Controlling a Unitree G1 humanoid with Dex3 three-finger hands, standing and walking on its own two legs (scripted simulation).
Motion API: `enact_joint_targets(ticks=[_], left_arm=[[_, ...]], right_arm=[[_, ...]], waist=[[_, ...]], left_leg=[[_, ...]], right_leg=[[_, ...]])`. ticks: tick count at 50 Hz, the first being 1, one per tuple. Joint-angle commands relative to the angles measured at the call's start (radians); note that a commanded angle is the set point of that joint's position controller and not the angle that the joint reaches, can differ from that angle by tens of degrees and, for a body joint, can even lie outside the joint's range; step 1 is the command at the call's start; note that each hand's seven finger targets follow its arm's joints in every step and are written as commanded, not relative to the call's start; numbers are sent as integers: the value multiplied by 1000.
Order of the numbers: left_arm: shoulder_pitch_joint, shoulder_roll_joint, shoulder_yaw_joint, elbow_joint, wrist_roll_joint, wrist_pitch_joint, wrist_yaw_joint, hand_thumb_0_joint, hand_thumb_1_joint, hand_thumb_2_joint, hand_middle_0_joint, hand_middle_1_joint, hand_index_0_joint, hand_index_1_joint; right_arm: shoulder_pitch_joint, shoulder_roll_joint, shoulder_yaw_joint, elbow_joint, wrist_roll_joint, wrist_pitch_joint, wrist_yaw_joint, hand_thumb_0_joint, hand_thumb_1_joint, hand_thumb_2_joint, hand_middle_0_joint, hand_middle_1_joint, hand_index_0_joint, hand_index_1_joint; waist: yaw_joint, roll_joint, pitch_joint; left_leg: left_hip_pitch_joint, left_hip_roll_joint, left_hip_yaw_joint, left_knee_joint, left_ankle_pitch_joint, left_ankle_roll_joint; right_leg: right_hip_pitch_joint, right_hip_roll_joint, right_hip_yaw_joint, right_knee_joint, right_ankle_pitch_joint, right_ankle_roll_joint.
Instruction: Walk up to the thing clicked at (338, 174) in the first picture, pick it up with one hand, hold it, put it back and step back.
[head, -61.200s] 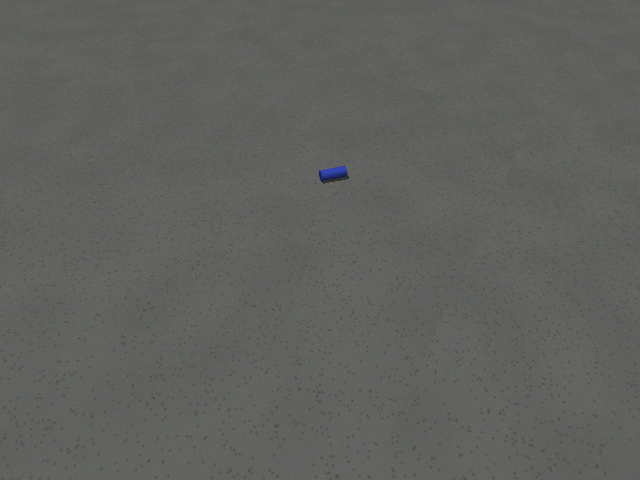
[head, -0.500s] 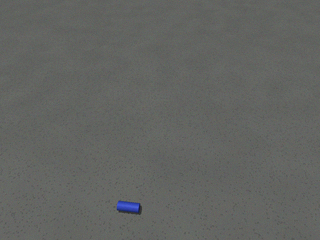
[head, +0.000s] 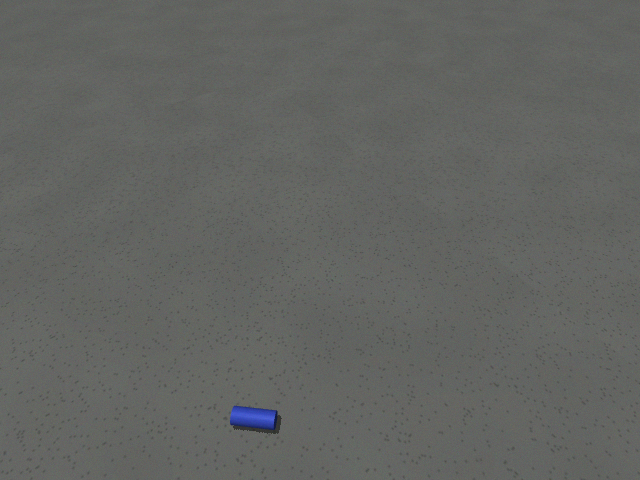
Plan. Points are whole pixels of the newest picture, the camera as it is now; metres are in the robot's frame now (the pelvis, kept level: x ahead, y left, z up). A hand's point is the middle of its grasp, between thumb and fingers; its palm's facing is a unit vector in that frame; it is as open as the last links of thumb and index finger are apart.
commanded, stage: stand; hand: left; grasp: from above
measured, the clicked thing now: (254, 417) +0.47 +0.22 -0.76
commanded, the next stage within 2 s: step back in 0.32 s
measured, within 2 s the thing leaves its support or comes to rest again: neither
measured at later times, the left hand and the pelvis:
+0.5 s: hand out of the picture +0.06 +0.27 -0.17, palm faces +0.00 -0.93 -0.37, open 7.4 cm; pelvis -0.03 +0.01 -0.01, yaw +0 degrees
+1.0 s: hand out of the picture +0.02 +0.31 -0.18, palm faces -0.11 -0.92 -0.38, open 7.4 cm; pelvis -0.11 +0.05 -0.02, yaw -5 degrees
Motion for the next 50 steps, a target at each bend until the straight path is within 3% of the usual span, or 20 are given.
enact_joint_targets(ticks=[1,15,16,20,22,24,25,27,28,29,30,31,32,33,34,37,39,44,48,50], left_arm=[[-37,208,32,-60,-3,-21,10,0,900,900,-200,-300,-200,-300],[-23,215,28,-64,-4,-22,7,0,900,900,-200,-300,-200,-300],[-13,288,75,-85,-18,-13,12,0,900,900,-200,-300,-200,-300],[1,289,87,-139,-21,-5,18,0,900,900,-200,-300,-200,-300],[-32,301,92,-179,-14,1,18,0,900,900,-200,-300,-200,-300],[-89,324,98,-228,0,5,21,0,900,900,-200,-300,-200,-300],[-100,322,100,-249,7,8,22,0,900,900,-200,-300,-200,-300],[-140,317,96,-277,7,15,21,0,900,900,-200,-300,-200,-300],[-134,301,92,-283,5,20,19,0,900,900,-200,-300,-200,-300],[-109,277,84,-294,0,28,18,0,900,900,-200,-300,-200,-300],[-91,228,74,-304,-11,35,20,0,900,900,-200,-300,-200,-300],[-76,208,76,-301,-12,44,25,0,900,900,-200,-300,-200,-300],[-30,214,74,-294,-6,55,32,0,900,900,-200,-300,-200,-300],[-9,201,69,-298,-8,55,35,0,900,900,-200,-300,-200,-300],[-27,209,72,-298,-7,57,37,0,900,900,-200,-300,-200,-300],[25,230,72,-293,-19,62,34,0,900,900,-200,-300,-200,-300],[55,233,78,-295,-8,58,32,0,900,900,-200,-300,-200,-300],[8,233,86,-340,-1,45,27,0,900,900,-200,-300,-200,-300],[62,232,93,-333,5,41,20,0,900,900,-200,-300,-200,-300],[95,230,98,-322,11,35,14,0,900,900,-200,-300,-200,-300]], right_arm=[[-32,-199,-40,-60,3,-22,-12,0,-900,-900,200,300,200,300],[-27,-204,-40,-59,2,-21,-8,0,-900,-900,200,300,200,300],[-69,-252,-57,-77,4,-2,-1,0,-900,-900,200,300,200,300],[-15,-227,-65,-109,19,14,1,0,-900,-900,200,300,200,300],[3,-223,-72,-126,16,23,5,0,-900,-900,200,300,200,300],[50,-214,-80,-139,10,39,9,0,-900,-900,200,300,200,300],[76,-216,-82,-147,7,45,13,0,-900,-900,200,300,200,300],[116,-221,-89,-155,14,43,17,0,-900,-900,200,300,200,300],[115,-218,-88,-157,13,36,16,0,-900,-900,200,300,200,300],[102,-244,-96,-174,5,30,11,0,-900,-900,200,300,200,300],[61,-303,-110,-194,-4,23,7,0,-900,-900,200,300,200,300],[72,-334,-118,-196,-13,17,4,0,-900,-900,200,300,200,300],[83,-336,-123,-203,-18,13,-3,0,-900,-900,200,300,200,300],[77,-337,-121,-222,-18,13,-8,0,-900,-900,200,300,200,300],[53,-318,-123,-234,-16,15,-15,0,-900,-900,200,300,200,300],[-22,-275,-113,-267,-19,15,-32,0,-900,-900,200,300,200,300],[-4,-253,-112,-286,-9,14,-37,0,-900,-900,200,300,200,300],[82,-256,-123,-294,-5,16,-38,0,-900,-900,200,300,200,300],[34,-274,-125,-329,-5,19,-29,0,-900,-900,200,300,200,300],[9,-282,-124,-339,-3,22,-25,0,-900,-900,200,300,200,300]], waist=[[-4,-12,-82],[-2,-7,-67],[3,-36,54],[-14,-66,-78],[-21,-115,-125],[-32,-190,-125],[-37,-211,-129],[-62,-213,-128],[-57,-173,-132],[-47,-80,-117],[-33,116,-103],[-32,176,-95],[-19,102,-104],[-28,140,-117],[-32,135,-128],[17,145,-114],[9,110,-136],[-51,87,-119],[-33,98,-130],[-16,83,-140]], left_leg=[[0,115,-89,-46,161,31],[-13,113,-94,-62,111,31],[-99,91,-96,47,222,50],[-79,42,-48,211,211,52],[-89,-6,-9,314,70,40],[-114,-48,4,471,-225,37],[-125,-42,-8,502,-292,45],[-96,-14,-27,432,-233,58],[-96,-1,-19,340,-64,59],[-113,66,-89,192,182,71],[-92,190,-256,65,406,110],[17,277,-391,30,575,164],[27,301,-344,81,686,194],[32,304,-357,93,750,170],[35,280,-322,82,696,142],[50,181,-171,116,572,82],[102,199,-174,138,564,141],[142,228,-194,148,525,180],[59,272,-232,141,383,233],[-9,264,-226,161,288,220]], right_leg=[[18,-117,87,-47,141,-22],[-7,-113,86,-53,85,-23],[-109,-102,106,22,233,-34],[-85,-158,150,48,317,-116],[-103,-227,214,37,313,-171],[-163,-319,270,38,325,-243],[-178,-331,267,58,317,-255],[-214,-302,214,124,305,-214],[-197,-250,168,187,291,-177],[-195,-159,118,292,204,-115],[-263,1,41,458,29,-53],[-406,124,84,588,-373,-45],[-414,112,160,704,-441,-45],[-433,118,190,744,-446,-42],[-429,115,222,763,-405,-51],[-444,108,218,789,-271,-42],[-437,108,188,797,-260,-20],[-412,76,156,616,-284,5],[-309,39,102,487,-289,-9],[-226,31,88,356,-234,-24]])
